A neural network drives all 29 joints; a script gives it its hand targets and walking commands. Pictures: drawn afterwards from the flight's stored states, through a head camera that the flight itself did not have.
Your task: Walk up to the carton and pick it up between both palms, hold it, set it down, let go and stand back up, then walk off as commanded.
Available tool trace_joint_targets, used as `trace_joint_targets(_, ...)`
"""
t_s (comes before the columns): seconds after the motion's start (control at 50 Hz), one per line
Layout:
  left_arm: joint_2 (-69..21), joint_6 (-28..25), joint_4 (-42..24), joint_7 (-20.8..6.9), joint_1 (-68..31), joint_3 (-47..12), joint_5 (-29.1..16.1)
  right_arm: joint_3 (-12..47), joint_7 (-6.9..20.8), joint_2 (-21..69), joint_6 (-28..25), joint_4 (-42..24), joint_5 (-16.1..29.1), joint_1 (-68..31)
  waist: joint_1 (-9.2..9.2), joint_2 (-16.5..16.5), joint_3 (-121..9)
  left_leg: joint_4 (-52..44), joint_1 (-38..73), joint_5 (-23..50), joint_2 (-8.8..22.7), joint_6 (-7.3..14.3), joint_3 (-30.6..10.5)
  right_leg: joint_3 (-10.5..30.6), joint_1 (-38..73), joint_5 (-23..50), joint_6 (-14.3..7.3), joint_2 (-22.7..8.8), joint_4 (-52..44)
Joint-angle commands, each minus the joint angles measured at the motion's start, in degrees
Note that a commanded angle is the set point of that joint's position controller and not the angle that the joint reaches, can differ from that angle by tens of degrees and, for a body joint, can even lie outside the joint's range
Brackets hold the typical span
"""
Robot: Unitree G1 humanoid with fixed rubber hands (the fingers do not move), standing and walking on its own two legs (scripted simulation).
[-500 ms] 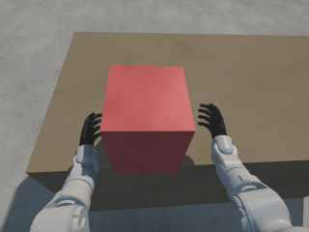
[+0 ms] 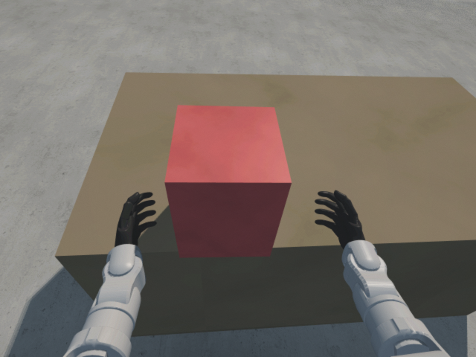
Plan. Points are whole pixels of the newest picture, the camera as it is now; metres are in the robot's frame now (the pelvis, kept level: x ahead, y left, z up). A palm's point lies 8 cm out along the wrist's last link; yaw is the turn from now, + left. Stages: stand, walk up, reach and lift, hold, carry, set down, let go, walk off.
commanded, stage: set down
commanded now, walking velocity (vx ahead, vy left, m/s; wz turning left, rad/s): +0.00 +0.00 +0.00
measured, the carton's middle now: (225, 184) +0.46 +0.02 +0.01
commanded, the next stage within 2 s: none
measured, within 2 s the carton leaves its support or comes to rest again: neither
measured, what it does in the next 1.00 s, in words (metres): stands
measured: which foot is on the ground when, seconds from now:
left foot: down 0.00-1.00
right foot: down 0.00-1.00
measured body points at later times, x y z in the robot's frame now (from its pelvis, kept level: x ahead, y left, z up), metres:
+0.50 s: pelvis +0.00 +0.00 +0.00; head +0.00 +0.02 +0.45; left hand +0.24 +0.21 +0.00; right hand +0.25 -0.20 +0.01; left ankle +0.02 +0.13 -0.74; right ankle +0.03 -0.14 -0.74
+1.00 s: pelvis +0.01 +0.00 +0.00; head +0.01 +0.01 +0.45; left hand +0.22 +0.21 -0.02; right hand +0.23 -0.20 +0.00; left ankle +0.02 +0.13 -0.74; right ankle +0.03 -0.14 -0.74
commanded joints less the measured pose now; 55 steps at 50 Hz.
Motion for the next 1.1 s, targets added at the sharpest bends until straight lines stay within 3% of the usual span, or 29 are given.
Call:
trace_joint_targets(0.0, 8.8, 0.03, -17.6, 0.11, -11.31, -9.43, -5.82, -1.92, 0.47, -7.65, -1.54, -15.62, 2.79, -12.35, 0.07, -4.8, -12.04, -5.61, 17.44, 3.54, -4.12, 0.34, -0.94, -3.81, 9.12, -4.49, -2.15, 1.02, -3.81)
trace_joint_targets(0.14, 7.64, 1.43, -28.04, 0.24, 0.82, -11.02, -6.11, -3.92, 1.19, -7.06, -1.51, -23.92, 2.1, -0.72, -0.27, -4.67, -10.01, -6.97, 19.9, 4.16, -3.94, 0.05, -1.34, -4.09, 10.44, -3.21, -2.9, 0.95, -4.94)
trace_joint_targets(0.26, 8.55, 1.9, -37.26, 1.13, 8.23, -13.27, -7.19, -6.03, 1.84, -5.88, -1.35, -33.27, 0.7, 7.05, -0.31, -3.74, -7.3, -8.08, 19.49, 0.57, -3.56, -0.14, -1.41, -4.2, 9.4, -5.16, -3.59, 0.66, -5.09)
trace_joint_targets(0.44, 9.58, 4.03, -44.85, 1.77, 20.26, -13.85, -7.26, -6.95, 1.62, -5.06, -0.42, -41.85, -0.57, 20.36, 0.26, -2.86, -3.23, -9.68, 21.58, -0.11, -3.34, -0.49, -0.79, -3.74, 8.99, -4.95, -4.29, 0.19, -6.2)
trace_joint_targets(0.58, 10.37, 5.53, -46.05, 0.71, 24.47, -13.35, -7.01, -5.58, 0.56, -3.17, 0.93, -45.87, -1.42, 26.13, 1.08, -3.41, 0.35, -10.15, 22.63, 0.8, -3.97, -0.6, 0.54, -3.19, 8.11, -5.22, -4.1, 0.05, -7.63)
trace_joint_targets(0.76, 10.26, 6.55, -45.7, 0.05, 27.12, -13.29, -6.19, -5.55, 0.42, -2.33, 1.67, -45.89, -3.49, 29.19, 1.0, -3.29, 3.35, -10.42, 23.02, 0.62, -3.91, -0.69, 0.65, -3.21, 7.69, -6.47, -4.18, 0.27, -7.9)
trace_joint_targets(1.08, 10.6, 8.67, -39.31, -1.49, 29.42, -12.24, -4.86, -5.47, 0.49, -2.29, 2.27, -38.25, -6.53, 30.0, 0.23, -2.97, 3.66, -10.76, 23.37, 1.36, -3.88, -0.42, 0.64, -3.68, 8.99, -5.7, -3.94, 0.24, -7.9)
